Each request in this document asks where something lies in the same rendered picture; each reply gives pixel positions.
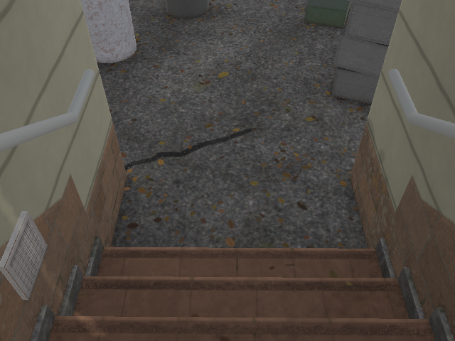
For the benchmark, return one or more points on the stairs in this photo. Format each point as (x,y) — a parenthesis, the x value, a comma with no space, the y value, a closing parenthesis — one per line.
(239,294)

